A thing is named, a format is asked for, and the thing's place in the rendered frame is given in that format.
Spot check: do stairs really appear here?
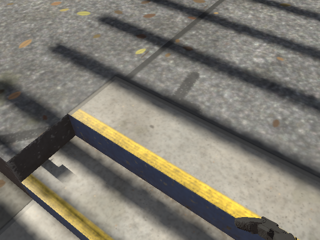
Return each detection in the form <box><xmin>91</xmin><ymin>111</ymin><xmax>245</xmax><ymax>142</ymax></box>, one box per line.
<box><xmin>0</xmin><ymin>114</ymin><xmax>266</xmax><ymax>240</ymax></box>

